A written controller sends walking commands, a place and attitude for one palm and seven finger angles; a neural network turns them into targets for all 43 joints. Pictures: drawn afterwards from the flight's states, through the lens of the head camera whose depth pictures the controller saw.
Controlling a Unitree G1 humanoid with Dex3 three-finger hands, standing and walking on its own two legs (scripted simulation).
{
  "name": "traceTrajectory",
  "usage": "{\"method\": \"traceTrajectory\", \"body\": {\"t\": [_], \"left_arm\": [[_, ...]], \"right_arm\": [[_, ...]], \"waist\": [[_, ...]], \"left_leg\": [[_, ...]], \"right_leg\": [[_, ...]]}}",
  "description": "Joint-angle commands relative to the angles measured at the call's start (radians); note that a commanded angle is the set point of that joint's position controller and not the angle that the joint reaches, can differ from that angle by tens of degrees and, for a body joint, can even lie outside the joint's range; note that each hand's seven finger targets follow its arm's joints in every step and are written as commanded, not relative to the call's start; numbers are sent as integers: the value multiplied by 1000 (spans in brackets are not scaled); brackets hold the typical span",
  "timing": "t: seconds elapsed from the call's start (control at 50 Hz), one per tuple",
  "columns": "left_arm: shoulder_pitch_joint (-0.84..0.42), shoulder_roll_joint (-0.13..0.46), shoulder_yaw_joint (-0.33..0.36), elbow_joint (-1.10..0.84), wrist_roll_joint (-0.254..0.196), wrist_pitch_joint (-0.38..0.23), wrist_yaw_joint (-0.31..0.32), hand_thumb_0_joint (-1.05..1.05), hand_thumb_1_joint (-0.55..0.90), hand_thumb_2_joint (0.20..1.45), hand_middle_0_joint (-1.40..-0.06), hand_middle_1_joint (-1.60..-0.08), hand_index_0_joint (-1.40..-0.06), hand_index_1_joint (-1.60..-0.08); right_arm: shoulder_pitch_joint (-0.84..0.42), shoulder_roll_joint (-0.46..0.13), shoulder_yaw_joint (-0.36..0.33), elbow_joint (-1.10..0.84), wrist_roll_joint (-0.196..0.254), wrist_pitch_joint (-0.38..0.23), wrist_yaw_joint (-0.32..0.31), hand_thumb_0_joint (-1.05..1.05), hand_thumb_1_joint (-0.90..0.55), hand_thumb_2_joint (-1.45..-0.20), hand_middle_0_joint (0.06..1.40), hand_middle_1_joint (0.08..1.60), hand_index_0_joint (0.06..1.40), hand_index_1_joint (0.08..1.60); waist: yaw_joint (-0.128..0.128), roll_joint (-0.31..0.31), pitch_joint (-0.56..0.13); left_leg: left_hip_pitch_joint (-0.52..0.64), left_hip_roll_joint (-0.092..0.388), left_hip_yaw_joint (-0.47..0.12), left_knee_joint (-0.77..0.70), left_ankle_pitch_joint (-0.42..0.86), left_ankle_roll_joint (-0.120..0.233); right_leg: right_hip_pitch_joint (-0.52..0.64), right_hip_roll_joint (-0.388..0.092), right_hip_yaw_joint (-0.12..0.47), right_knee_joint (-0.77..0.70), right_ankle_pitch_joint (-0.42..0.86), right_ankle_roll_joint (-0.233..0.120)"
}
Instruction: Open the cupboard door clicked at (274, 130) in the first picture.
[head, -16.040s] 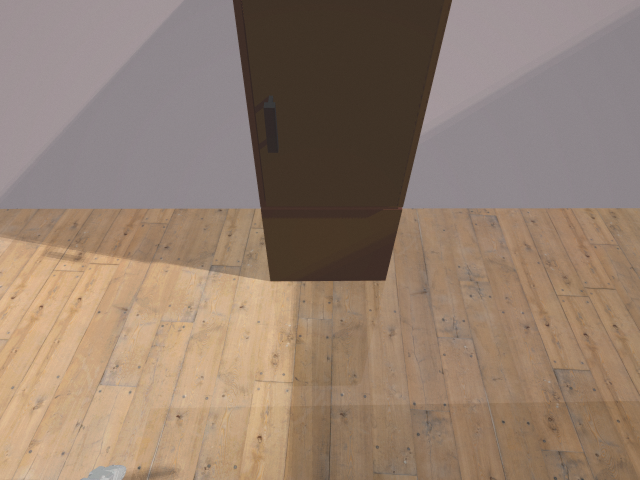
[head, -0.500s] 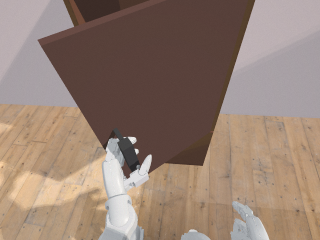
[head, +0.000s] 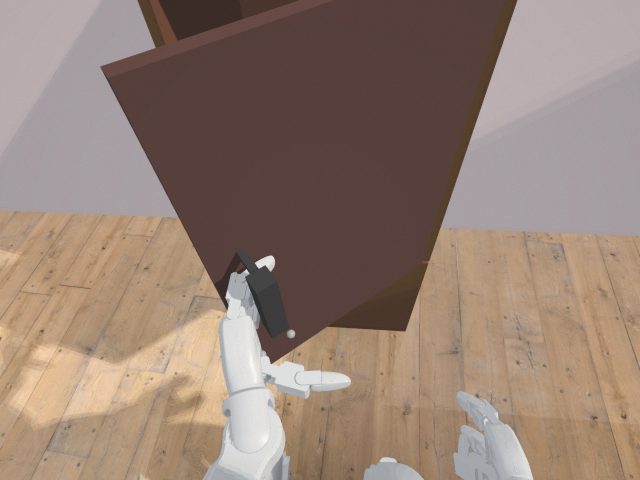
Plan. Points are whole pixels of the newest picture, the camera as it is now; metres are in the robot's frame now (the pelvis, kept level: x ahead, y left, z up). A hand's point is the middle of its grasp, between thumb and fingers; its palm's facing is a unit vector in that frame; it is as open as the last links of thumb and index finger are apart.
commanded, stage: open thumb and fingers to let go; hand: left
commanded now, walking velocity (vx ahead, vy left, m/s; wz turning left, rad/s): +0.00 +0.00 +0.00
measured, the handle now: (260, 292) +0.34 +0.09 +0.05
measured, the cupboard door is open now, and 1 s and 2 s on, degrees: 39 42 42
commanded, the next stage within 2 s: slide the hand sideways off the handle in 0.02 s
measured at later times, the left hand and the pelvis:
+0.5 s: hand (285, 363) +0.25 +0.05 +0.04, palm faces -0.15 -0.99 +0.03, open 16.2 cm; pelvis -0.01 +0.04 -0.01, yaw -2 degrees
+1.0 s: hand (240, 397) +0.22 +0.09 +0.04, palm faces -0.11 -0.99 +0.02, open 16.1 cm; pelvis +0.00 +0.04 -0.01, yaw -2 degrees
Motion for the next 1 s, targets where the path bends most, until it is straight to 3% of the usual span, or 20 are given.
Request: {"method": "traceTrajectory", "body": {"t": [0.0, 0.04, 0.1, 0.12, 0.14, 0.16, 0.18, 0.22, 0.24, 0.28, 0.32, 0.36, 0.42, 0.46, 0.54, 0.62, 0.7, 0.78, 0.84, 0.98], "left_arm": [[-180, -159, 0, -208, 1, -45, 32, 0, -500, 300, -150, -300, -150, -300], [-174, -160, 5, -193, 4, -37, 34, 0, -500, 300, -150, -300, -150, -300], [-234, -162, 8, -184, 1, -37, 42, 0, -500, 300, -150, -300, -150, -300], [-227, -26, -210, -211, 111, -86, -171, 0, -500, 300, -150, -300, -150, -300], [-287, 36, -137, -290, 64, -135, -289, 0, -500, 300, -150, -300, -150, -300], [-256, 56, -134, -301, 41, -164, -377, 0, -500, 300, -150, -300, -150, -300], [-250, 56, -138, -321, 7, -181, -449, 0, -500, 300, -150, -300, -150, -300], [-184, -2, -141, -325, -84, -174, -516, 0, -500, 300, -150, -300, -150, -300], [-168, -28, -135, -328, -123, -158, -519, 0, -500, 300, -150, -300, -150, -300], [-138, -31, -101, -323, -146, -129, -484, 0, -500, 300, -150, -300, -150, -300], [-114, -15, -79, -331, -127, -113, -434, 0, -500, 300, -150, -300, -150, -300], [-92, 7, -66, -354, -85, -109, -388, 0, -500, 300, -150, -300, -150, -300], [-2, 22, -60, -371, -51, -107, -360, 0, -500, 300, -150, -300, -150, -300], [8, 43, -45, -386, -40, -106, -352, 0, -500, 300, -150, -300, -150, -300], [109, 71, -19, -417, -41, -102, -355, 0, -500, 300, -150, -300, -150, -300], [145, 72, -27, -446, -47, -107, -365, 0, -500, 300, -150, -300, -150, -300], [199, 81, -21, -496, -62, -124, -386, 0, -500, 300, -150, -300, -150, -300], [231, 108, 0, -519, -74, -135, -415, 0, -500, 300, -150, -300, -150, -300], [304, 125, 20, -542, -88, -139, -435, 0, -500, 300, -150, -300, -150, -300], [387, 172, 75, -583, -124, -147, -486, 0, -500, 300, -150, -300, -150, -300]], "right_arm": [[-69, -79, -21, -151, 9, -51, -7, 0, -900, -900, 200, 300, 200, 300], [-77, -81, -22, -153, 9, -49, -6, 0, -900, -900, 200, 300, 200, 300], [-84, -80, -19, -145, 9, -46, -4, 0, -900, -900, 200, 300, 200, 300], [-10, -132, -22, -136, 18, -36, 8, 0, -900, -900, 200, 300, 200, 300], [-10, -121, -39, -165, 21, -27, 6, 0, -900, -900, 200, 300, 200, 300], [-19, -120, -38, -180, 30, -25, 5, 0, -900, -900, 200, 300, 200, 300], [-13, -120, -38, -193, 39, -26, 3, 0, -900, -900, 200, 300, 200, 300], [-18, -113, -36, -233, 61, -32, 0, 0, -900, -900, 200, 300, 200, 300], [-18, -115, -33, -244, 67, -33, 0, 0, -900, -900, 200, 300, 200, 300], [-14, -122, -34, -259, 71, -27, -1, 0, -900, -900, 200, 300, 200, 300], [-16, -126, -36, -273, 67, -21, -1, 0, -900, -900, 200, 300, 200, 300], [-13, -125, -37, -283, 59, -12, 5, 0, -900, -900, 200, 300, 200, 300], [-7, -122, -36, -300, 56, 2, 11, 0, -900, -900, 200, 300, 200, 300], [-10, -121, -33, -305, 54, 10, 12, 0, -900, -900, 200, 300, 200, 300], [-8, -117, -30, -321, 56, 23, 11, 0, -900, -900, 200, 300, 200, 300], [-11, -115, -25, -325, 57, 30, 9, 0, -900, -900, 200, 300, 200, 300], [-7, -115, -25, -331, 56, 25, 4, 0, -900, -900, 200, 300, 200, 300], [-6, -118, -28, -335, 58, 25, -2, 0, -900, -900, 200, 300, 200, 300], [-3, -116, -29, -347, 60, 23, -4, 0, -900, -900, 200, 300, 200, 300], [2, -115, -34, -349, 64, 23, -12, 0, -900, -900, 200, 300, 200, 300]], "waist": [[-16, -130, -230], [-6, -112, -223], [-14, -120, -206], [-113, -158, -137], [-74, -103, -232], [-60, -63, -269], [-66, -50, -277], [-59, -62, -244], [-51, -60, -242], [-44, -103, -214], [-37, -123, -210], [-24, -101, -231], [-11, -122, -236], [-3, -96, -231], [13, -93, -220], [-1, -81, -174], [2, -68, -204], [-6, -79, -193], [13, -70, -212], [6, -74, -200]], "left_leg": [[185, -40, 3, -76, 148, 55], [186, -38, -2, -83, 152, 56], [185, -40, 0, -82, 119, 55], [166, -40, 7, -59, 121, 76], [160, -43, 6, -43, 158, 80], [178, -42, 8, -38, 166, 78], [191, -41, 5, -32, 168, 79], [210, -38, 2, -47, 137, 80], [220, -36, -4, -58, 132, 79], [216, -31, -12, -73, 107, 76], [204, -29, -13, -76, 93, 75], [206, -29, -13, -75, 115, 74], [199, -27, -6, -78, 131, 71], [194, -27, -6, -80, 135, 69], [192, -26, -1, -90, 150, 65], [187, -24, -3, -90, 119, 63], [197, -25, -10, -81, 148, 61], [183, -23, -11, -66, 152, 62], [177, -27, -10, -62, 181, 63], [151, -30, -1, -34, 190, 64]], "right_leg": [[129, -26, 121, -259, 352, 86], [122, -16, 104, -251, 321, 75], [94, -16, 109, -262, 258, 77], [50, -24, 133, -242, 345, 85], [105, -32, 145, -209, 402, 71], [116, -35, 153, -194, 421, 68], [109, -35, 157, -191, 420, 67], [85, -22, 139, -210, 332, 62], [78, -15, 124, -210, 292, 56], [50, -6, 98, -208, 229, 58], [37, -4, 92, -202, 197, 60], [32, -3, 83, -176, 215, 56], [50, 0, 84, -168, 242, 54], [49, 2, 85, -159, 245, 51], [73, 7, 82, -157, 266, 47], [41, 10, 79, -161, 237, 50], [44, 13, 72, -137, 266, 50], [33, 15, 72, -129, 276, 54], [61, 17, 73, -119, 304, 51], [71, 17, 87, -119, 354, 60]]}}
